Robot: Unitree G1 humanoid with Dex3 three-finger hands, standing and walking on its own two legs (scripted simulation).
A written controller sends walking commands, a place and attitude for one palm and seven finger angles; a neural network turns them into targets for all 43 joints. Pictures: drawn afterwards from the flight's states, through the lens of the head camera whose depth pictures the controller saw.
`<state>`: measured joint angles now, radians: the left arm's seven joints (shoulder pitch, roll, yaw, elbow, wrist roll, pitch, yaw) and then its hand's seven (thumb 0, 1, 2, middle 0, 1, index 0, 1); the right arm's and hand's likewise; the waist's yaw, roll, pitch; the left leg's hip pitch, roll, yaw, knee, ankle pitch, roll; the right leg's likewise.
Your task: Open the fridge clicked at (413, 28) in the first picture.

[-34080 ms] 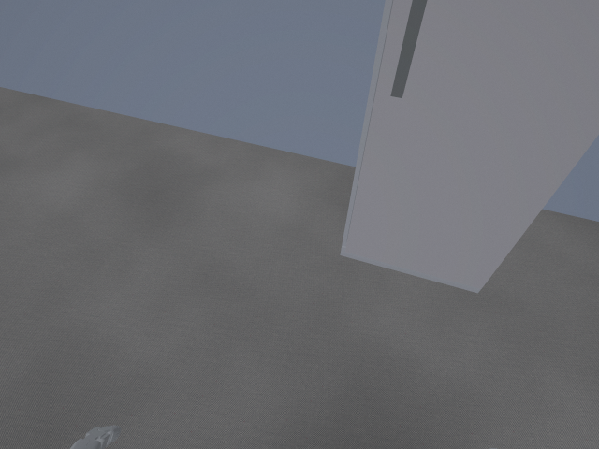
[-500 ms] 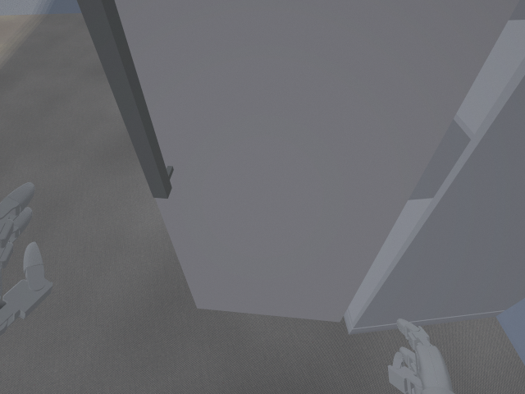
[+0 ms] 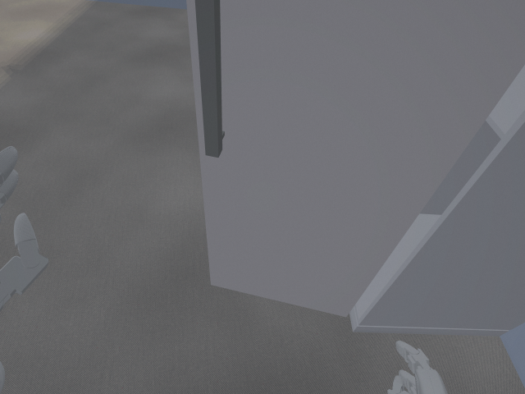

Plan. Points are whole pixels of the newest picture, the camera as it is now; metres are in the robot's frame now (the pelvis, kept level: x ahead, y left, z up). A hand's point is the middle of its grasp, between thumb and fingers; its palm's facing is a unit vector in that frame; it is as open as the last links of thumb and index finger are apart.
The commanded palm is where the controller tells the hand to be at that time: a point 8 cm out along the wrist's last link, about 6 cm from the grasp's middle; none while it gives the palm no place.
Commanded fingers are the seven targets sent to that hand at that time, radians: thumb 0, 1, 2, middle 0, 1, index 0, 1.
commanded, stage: step back with the hand held close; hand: left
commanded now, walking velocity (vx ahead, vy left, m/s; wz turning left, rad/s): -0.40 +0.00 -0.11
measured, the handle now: (214, 42) +0.56 +0.15 +0.26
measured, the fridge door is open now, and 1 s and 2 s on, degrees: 78 78 78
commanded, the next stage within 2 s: stop stepping back and stand still in 0.30 s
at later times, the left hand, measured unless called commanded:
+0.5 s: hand (24, 340) +0.12 +0.23 +0.19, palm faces +0.27 -0.84 -0.48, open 7.4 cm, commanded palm +0.07 +0.27 +0.19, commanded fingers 0.00 0.90 0.90 -0.20 -0.30 -0.20 -0.30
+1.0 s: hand out of the picture +0.08 +0.29 +0.20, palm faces +0.30 -0.83 -0.47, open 7.4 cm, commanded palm +0.05 +0.33 +0.19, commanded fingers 0.00 0.90 0.90 -0.20 -0.30 -0.20 -0.30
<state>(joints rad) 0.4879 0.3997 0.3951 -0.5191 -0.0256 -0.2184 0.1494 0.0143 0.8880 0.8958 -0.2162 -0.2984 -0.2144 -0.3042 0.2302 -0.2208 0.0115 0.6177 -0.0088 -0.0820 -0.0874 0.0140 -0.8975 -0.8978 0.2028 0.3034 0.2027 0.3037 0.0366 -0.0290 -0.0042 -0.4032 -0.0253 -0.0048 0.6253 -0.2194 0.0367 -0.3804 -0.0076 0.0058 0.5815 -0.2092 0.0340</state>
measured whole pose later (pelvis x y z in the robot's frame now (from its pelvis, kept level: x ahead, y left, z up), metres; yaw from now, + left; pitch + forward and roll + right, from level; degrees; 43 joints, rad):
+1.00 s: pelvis -0.13 +0.05 +0.01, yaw -7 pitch -1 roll -1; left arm 0.61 0.49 0.42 -0.57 -0.06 -0.19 0.12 0.01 0.89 0.90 -0.22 -0.30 -0.22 -0.30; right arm 0.26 -0.15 0.03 0.65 -0.02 -0.10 -0.06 0.01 -0.89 -0.90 0.21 0.30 0.21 0.30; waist 0.03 -0.03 -0.07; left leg -0.51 -0.03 0.03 0.85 -0.34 -0.03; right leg -0.19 0.06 -0.06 0.48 -0.29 -0.08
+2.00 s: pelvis -0.13 +0.08 +0.00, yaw -2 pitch +0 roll +1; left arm 0.22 0.34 0.04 0.50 0.03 0.03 -0.01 0.01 0.91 0.90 -0.20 -0.30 -0.20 -0.30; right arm 0.12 -0.33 0.00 0.79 -0.02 -0.03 0.01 0.01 -0.90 -0.90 0.20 0.30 0.20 0.30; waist -0.01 0.06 -0.01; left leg -0.35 -0.02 0.01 0.60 -0.27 0.02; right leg -0.36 -0.01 -0.06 0.63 -0.28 -0.03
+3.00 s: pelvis -0.09 +0.07 +0.02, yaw -2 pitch +0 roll +0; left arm 0.07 0.30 0.00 1.10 0.01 -0.02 -0.01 0.00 0.91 0.90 -0.21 -0.30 -0.20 -0.30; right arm 0.09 -0.33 0.01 1.10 -0.02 -0.01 -0.01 0.01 -0.90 -0.90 0.20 0.30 0.20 0.30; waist 0.00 0.00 0.03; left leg -0.14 -0.02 0.01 0.33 -0.18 0.01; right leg -0.15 0.00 -0.06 0.35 -0.20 -0.02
